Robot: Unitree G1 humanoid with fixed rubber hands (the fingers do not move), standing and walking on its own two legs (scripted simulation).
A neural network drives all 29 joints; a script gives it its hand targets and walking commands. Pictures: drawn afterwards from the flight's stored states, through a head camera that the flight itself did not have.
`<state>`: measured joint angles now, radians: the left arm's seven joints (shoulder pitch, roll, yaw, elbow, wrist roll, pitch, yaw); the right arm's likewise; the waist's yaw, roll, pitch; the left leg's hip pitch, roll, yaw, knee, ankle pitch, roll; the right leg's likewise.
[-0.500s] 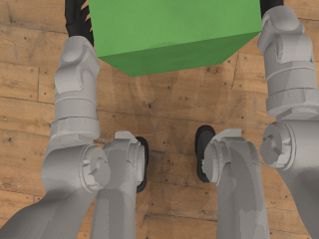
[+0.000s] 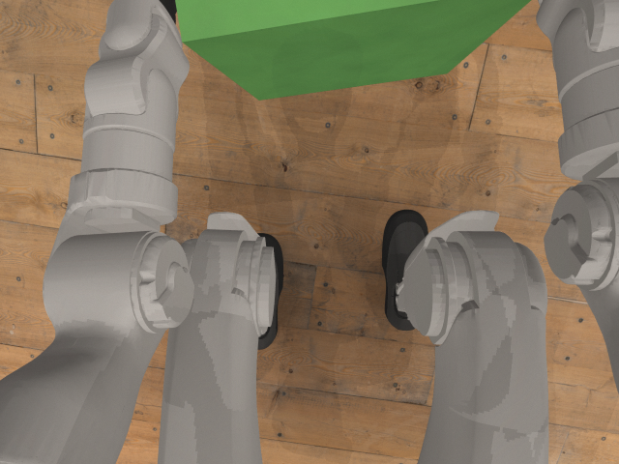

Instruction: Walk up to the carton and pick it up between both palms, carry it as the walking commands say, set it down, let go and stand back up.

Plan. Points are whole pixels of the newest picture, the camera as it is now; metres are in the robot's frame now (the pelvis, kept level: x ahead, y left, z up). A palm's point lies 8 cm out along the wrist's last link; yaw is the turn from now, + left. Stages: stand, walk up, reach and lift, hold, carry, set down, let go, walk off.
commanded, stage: set down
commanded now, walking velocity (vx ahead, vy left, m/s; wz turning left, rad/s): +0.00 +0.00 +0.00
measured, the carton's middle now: out of the picture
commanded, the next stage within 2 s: none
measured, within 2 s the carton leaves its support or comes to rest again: rests again in 1.52 s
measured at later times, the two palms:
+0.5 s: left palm (144, 2) +0.54 +0.16 -0.16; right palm out of the picture +0.56 -0.20 -0.18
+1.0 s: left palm (147, 5) +0.54 +0.16 -0.17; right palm out of the picture +0.56 -0.20 -0.18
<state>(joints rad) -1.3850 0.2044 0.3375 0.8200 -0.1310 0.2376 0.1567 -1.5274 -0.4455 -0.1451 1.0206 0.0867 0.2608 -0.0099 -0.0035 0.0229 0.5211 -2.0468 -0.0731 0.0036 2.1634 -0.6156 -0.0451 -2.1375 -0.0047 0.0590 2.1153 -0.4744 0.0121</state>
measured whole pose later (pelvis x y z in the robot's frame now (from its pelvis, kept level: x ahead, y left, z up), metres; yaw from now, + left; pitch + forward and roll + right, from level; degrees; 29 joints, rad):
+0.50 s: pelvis +0.00 +0.00 -0.01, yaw +0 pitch +29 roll +3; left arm -1.43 0.24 0.31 0.90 -0.16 0.21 0.15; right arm -1.57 -0.46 -0.07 1.10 0.13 0.22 -0.03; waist 0.01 0.06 0.52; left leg -2.11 -0.08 0.01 2.19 -0.59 -0.05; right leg -2.20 -0.01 0.06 2.14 -0.45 0.01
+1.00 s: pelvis +0.00 +0.00 -0.03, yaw +1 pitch +34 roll +2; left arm -1.39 0.20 0.36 0.94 -0.11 0.18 0.13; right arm -1.52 -0.44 -0.12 1.15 0.09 0.17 0.00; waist 0.01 0.05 0.37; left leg -2.23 -0.10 0.00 2.21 -0.58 -0.05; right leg -2.31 -0.02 0.06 2.16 -0.45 0.01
